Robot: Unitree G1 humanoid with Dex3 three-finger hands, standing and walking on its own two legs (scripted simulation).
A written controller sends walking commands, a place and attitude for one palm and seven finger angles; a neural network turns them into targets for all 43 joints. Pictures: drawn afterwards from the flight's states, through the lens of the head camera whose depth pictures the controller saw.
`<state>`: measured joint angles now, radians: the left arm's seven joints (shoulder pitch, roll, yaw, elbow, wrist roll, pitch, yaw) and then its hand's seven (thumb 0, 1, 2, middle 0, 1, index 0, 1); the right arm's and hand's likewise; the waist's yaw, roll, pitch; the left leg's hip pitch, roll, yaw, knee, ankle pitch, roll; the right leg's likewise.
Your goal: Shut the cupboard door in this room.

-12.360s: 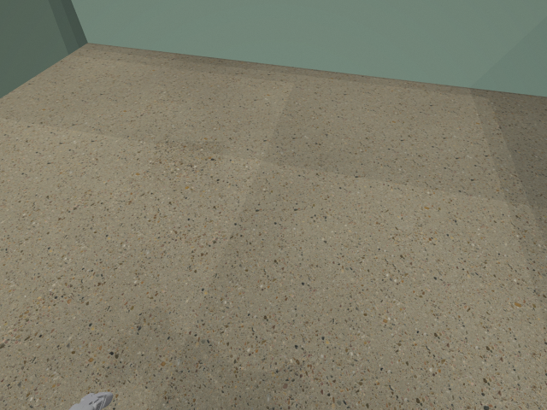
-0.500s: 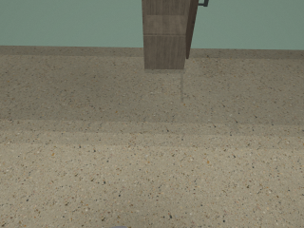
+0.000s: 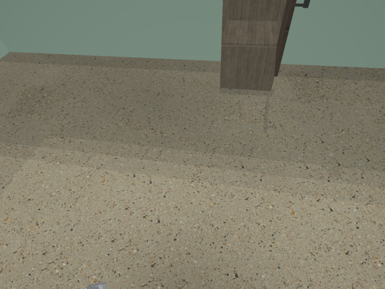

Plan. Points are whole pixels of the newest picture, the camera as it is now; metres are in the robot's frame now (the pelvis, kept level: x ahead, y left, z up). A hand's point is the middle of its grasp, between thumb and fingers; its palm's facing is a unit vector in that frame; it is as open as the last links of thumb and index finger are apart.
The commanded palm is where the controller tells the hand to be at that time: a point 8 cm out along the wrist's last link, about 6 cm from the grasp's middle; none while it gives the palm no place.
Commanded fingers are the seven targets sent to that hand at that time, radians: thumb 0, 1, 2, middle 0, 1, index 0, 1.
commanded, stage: stand and wait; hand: left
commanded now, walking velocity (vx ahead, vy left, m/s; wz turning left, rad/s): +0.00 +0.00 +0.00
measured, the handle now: out of the picture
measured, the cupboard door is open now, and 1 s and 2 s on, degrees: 85 85 85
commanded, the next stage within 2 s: turn or walk to find it in 0.26 s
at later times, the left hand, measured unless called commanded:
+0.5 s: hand out of the picture -0.03 +0.19 -0.17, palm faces +0.16 -0.97 -0.19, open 7.4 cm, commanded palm none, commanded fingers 0.00 0.90 0.90 -0.20 -0.30 -0.20 -0.30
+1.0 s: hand out of the picture +0.06 +0.18 -0.15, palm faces -0.05 -0.98 -0.21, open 7.4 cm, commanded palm none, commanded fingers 0.00 0.90 0.90 -0.20 -0.30 -0.20 -0.30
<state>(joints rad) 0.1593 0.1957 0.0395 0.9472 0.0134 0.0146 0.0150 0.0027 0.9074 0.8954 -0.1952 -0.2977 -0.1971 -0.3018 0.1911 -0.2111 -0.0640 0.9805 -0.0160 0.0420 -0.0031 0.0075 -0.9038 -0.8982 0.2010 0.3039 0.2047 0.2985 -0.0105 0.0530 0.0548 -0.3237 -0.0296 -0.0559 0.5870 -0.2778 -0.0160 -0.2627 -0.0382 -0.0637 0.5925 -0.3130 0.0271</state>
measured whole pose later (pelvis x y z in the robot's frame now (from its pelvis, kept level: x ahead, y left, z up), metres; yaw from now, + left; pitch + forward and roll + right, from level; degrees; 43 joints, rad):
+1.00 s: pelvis +0.01 -0.01 +0.01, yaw -4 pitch +1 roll +0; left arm 0.25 0.19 0.07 1.04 0.03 0.05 -0.04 0.01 0.91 0.90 -0.20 -0.30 -0.20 -0.30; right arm 0.37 -0.22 -0.06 1.08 -0.03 -0.03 -0.02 0.01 -0.91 -0.90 0.20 0.30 0.20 0.30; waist -0.03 0.03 0.02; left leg -0.09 0.08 0.15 0.43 -0.34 -0.02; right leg -0.44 -0.05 -0.06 0.96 -0.41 0.01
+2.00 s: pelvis +0.23 -0.07 +0.01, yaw -3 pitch +0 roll +0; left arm 0.15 0.20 0.05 1.00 0.02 0.03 0.02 0.00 0.91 0.90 -0.19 -0.30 -0.20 -0.30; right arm 0.21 -0.19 -0.06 1.04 -0.03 0.03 0.00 0.00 -0.92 -0.90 0.20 0.30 0.20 0.30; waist -0.03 0.02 0.05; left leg -0.36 -0.03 0.04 0.46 -0.11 0.06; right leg -0.38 -0.06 -0.04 0.87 -0.45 0.04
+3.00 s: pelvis +0.23 -0.12 +0.00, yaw +21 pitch -1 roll +1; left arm 0.18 0.20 0.03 0.96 0.02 0.00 0.00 0.00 0.91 0.90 -0.19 -0.30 -0.20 -0.30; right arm 0.16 -0.23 -0.06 0.98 -0.01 0.04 -0.01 0.01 -0.90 -0.90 0.20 0.30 0.20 0.30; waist 0.00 0.06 0.07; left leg -0.24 0.02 -0.03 0.66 -0.42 -0.03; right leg -0.30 -0.05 -0.10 0.64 -0.31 0.00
